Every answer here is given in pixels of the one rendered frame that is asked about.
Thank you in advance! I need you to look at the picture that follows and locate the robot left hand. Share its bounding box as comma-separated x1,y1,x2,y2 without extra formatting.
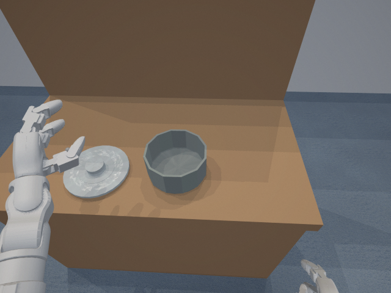
13,99,85,179

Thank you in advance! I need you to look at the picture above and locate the left robot forearm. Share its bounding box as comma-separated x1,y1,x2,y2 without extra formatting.
0,175,54,293

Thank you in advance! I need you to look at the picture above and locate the pot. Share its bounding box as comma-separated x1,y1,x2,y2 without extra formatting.
143,129,206,194

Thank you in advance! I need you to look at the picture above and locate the lid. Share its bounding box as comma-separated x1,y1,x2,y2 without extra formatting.
63,145,130,198

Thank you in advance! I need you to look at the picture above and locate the table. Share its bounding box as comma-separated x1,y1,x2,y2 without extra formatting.
0,0,323,278

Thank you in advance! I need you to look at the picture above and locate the knob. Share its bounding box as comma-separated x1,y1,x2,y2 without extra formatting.
85,157,105,175

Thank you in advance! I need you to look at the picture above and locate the robot right hand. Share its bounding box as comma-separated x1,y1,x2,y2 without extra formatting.
299,259,339,293

